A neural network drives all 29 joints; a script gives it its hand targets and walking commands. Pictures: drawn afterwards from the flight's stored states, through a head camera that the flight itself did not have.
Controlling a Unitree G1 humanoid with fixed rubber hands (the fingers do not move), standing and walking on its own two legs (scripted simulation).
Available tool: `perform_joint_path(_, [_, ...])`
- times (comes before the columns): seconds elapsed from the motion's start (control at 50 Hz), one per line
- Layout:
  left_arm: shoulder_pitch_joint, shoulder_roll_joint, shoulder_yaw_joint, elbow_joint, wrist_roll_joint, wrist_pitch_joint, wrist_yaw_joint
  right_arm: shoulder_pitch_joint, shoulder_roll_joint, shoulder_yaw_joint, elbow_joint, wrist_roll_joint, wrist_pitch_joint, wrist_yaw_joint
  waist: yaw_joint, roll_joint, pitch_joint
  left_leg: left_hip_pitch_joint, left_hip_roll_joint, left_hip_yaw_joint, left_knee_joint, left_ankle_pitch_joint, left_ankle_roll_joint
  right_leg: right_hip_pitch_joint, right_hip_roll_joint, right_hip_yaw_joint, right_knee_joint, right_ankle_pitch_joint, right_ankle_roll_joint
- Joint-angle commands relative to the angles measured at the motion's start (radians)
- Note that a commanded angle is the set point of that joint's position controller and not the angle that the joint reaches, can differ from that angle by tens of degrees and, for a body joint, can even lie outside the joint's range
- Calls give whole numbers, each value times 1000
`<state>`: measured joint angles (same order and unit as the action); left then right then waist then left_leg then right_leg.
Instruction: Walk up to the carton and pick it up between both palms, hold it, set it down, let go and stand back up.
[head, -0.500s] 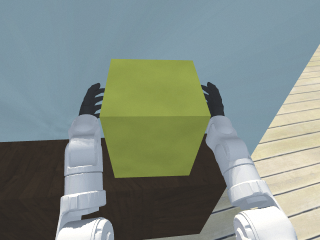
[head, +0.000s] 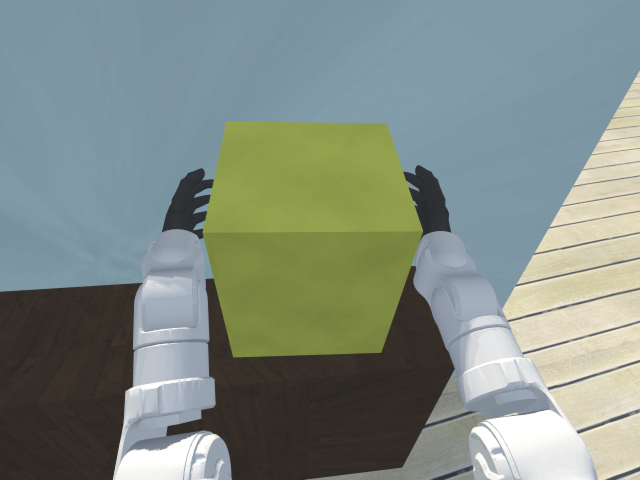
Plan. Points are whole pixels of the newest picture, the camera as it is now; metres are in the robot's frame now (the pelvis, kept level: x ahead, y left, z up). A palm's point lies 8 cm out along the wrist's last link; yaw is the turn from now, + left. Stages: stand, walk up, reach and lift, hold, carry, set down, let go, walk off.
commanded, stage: hold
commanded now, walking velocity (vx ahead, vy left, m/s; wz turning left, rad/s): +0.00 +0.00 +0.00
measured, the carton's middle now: (308, 243) +0.40 +0.00 +0.11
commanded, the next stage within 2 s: none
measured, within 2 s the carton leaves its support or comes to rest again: neither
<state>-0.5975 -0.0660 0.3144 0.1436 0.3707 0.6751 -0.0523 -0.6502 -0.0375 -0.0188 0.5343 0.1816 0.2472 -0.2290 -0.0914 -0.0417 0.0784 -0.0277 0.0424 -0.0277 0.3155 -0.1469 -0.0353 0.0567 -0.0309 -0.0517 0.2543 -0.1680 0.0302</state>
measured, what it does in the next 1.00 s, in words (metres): stands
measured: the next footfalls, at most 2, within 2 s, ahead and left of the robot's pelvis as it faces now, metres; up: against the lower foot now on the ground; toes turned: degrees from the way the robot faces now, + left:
none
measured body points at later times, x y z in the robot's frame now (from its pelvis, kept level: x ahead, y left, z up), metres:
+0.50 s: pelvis +0.00 +0.00 +0.00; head -0.03 +0.03 +0.45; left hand +0.38 +0.16 +0.17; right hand +0.37 -0.15 +0.17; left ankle +0.03 +0.14 -0.75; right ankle -0.01 -0.13 -0.75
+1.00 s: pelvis +0.00 +0.00 +0.00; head -0.03 +0.02 +0.45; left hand +0.38 +0.15 +0.17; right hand +0.38 -0.15 +0.16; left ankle +0.03 +0.14 -0.75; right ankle -0.01 -0.14 -0.75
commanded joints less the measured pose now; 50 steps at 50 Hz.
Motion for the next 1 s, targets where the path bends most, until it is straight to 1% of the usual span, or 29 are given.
perform_joint_path(0.0, [-622,-536,-513,-126,-168,-81,-109,-743,594,425,-343,72,-69,85,20,67,-434,179,-90,88,31,296,-1,36,97,-63,3,260,25])
perform_joint_path(0.02, [-617,-525,-486,-112,-152,-75,-111,-674,580,412,-262,46,-56,81,9,49,-384,150,-92,89,12,242,3,37,92,-65,-7,228,29])
perform_joint_path(0.04, [-632,-497,-497,-136,-152,-75,-117,-712,593,433,-315,56,-58,85,31,33,-397,150,-88,87,15,255,10,70,89,-60,-4,256,34])
perform_joint_path(0.08, [-622,-537,-544,-163,-175,-78,-118,-683,590,438,-321,51,-59,76,-21,54,-420,162,-91,84,25,287,-1,58,85,-67,13,305,32])
perform_joint_path(0.1, [-583,-529,-540,-132,-180,-69,-123,-758,589,458,-394,68,-67,72,15,8,-430,168,-93,84,27,301,11,78,86,-54,2,314,39])
perform_joint_path(0.16, [-544,-542,-495,-84,-149,-46,-136,-706,586,435,-353,67,-55,62,-11,29,-364,155,-94,84,13,268,8,77,85,-66,2,312,41])
perform_joint_path(0.18, [-578,-515,-509,-124,-156,-55,-137,-681,573,428,-318,52,-46,63,1,15,-336,147,-97,95,13,259,4,63,89,-70,4,290,45])
perform_joint_path(0.2, [-619,-531,-539,-180,-166,-63,-135,-673,584,418,-320,59,-53,68,-29,60,-381,158,-93,86,21,270,-10,63,90,-65,9,284,35])
perform_joint_path(0.22, [-620,-541,-556,-184,-177,-63,-129,-750,583,436,-400,71,-65,72,-11,63,-445,179,-90,87,33,304,-12,51,93,-71,16,301,27])
perform_joint_path(0.26, [-595,-526,-526,-141,-165,-54,-124,-708,573,441,-325,70,-48,75,-1,56,-387,183,-87,82,20,299,-9,41,94,-64,-9,244,30])
perform_joint_path(0.28, [-610,-552,-558,-170,-175,-62,-125,-685,571,415,-349,61,-60,75,-33,84,-420,191,-81,76,22,303,-20,36,98,-78,-4,243,19])
perform_joint_path(0.32, [-589,-559,-593,-184,-198,-67,-112,-717,558,442,-394,78,-63,81,-5,93,-452,190,-84,78,33,363,-26,39,103,-66,1,265,16])
perform_joint_path(0.34, [-635,-539,-569,-194,-197,-73,-104,-709,560,432,-354,68,-65,81,-21,64,-450,211,-85,79,39,353,-18,9,99,-69,10,292,23])
perform_joint_path(0.38, [-579,-524,-549,-178,-189,-67,-108,-672,566,449,-372,72,-60,75,2,43,-423,180,-92,83,35,336,-9,45,97,-56,-1,307,27])
perform_joint_path(0.5, [-637,-525,-521,-75,-159,-49,-122,-748,546,343,-274,26,-55,98,-6,67,-314,112,-68,84,-12,121,-4,-37,88,-72,-21,38,10])
perform_joint_path(0.62, [-633,-555,-556,-121,-212,-82,-103,-788,580,428,-378,58,-77,90,7,38,-501,171,-89,80,36,303,-6,40,97,-57,-2,231,19])
perform_joint_path(0.66, [-636,-529,-499,-97,-158,-73,-106,-758,590,404,-303,47,-68,95,20,37,-398,146,-88,91,15,251,9,36,93,-55,-4,199,22])
perform_joint_path(0.68, [-640,-531,-489,-49,-154,-68,-111,-759,565,377,-258,38,-65,97,2,50,-377,137,-84,91,4,182,4,-2,92,-63,-9,134,21])
perform_joint_path(0.7, [-662,-541,-484,-88,-148,-76,-111,-750,587,381,-264,31,-71,101,24,58,-379,121,-80,87,-4,177,6,-5,95,-63,-7,116,20])
perform_joint_path(0.72, [-609,-533,-490,-62,-149,-66,-114,-745,571,364,-268,32,-67,98,11,58,-406,139,-80,89,0,177,6,25,88,-62,-14,129,12])
perform_joint_path(0.74, [-603,-513,-450,-33,-125,-58,-117,-738,579,380,-254,27,-61,98,15,27,-355,102,-89,97,-6,156,18,37,79,-52,-22,140,22])
perform_joint_path(0.78, [-616,-524,-468,-53,-139,-56,-120,-787,583,383,-296,45,-70,101,35,42,-377,129,-85,102,1,204,10,48,86,-58,-3,165,18])
perform_joint_path(0.82, [-622,-537,-490,-90,-144,-66,-131,-738,596,374,-295,36,-72,91,-8,40,-394,132,-89,89,-3,200,9,45,90,-64,-5,190,29])
perform_joint_path(0.84, [-608,-538,-488,-71,-155,-62,-131,-770,590,392,-323,43,-71,86,10,0,-396,130,-93,92,1,216,16,66,90,-62,-7,217,33])
perform_joint_path(0.88, [-641,-554,-506,-104,-163,-68,-132,-749,593,396,-300,42,-71,85,-22,42,-407,170,-87,81,16,254,0,37,91,-73,8,247,28])
perform_joint_path(0.9, [-643,-527,-526,-149,-176,-77,-128,-725,599,399,-319,39,-70,84,-4,36,-433,163,-89,83,30,290,0,71,89,-64,0,269,28])
perform_joint_path(0.92, [-619,-548,-550,-153,-194,-85,-126,-733,616,425,-373,53,-80,79,-25,30,-459,163,-97,80,34,308,-3,63,92,-67,7,321,29])
perform_joint_path(0.94, [-660,-531,-558,-176,-202,-93,-122,-767,623,461,-408,55,-86,75,-4,31,-505,172,-106,93,48,315,-3,75,89,-62,19,347,40])
perform_joint_path(0.98, [-631,-557,-571,-178,-195,-89,-117,-732,611,442,-384,69,-71,71,-30,62,-473,191,-99,79,45,320,-7,54,95,-64,17,348,34])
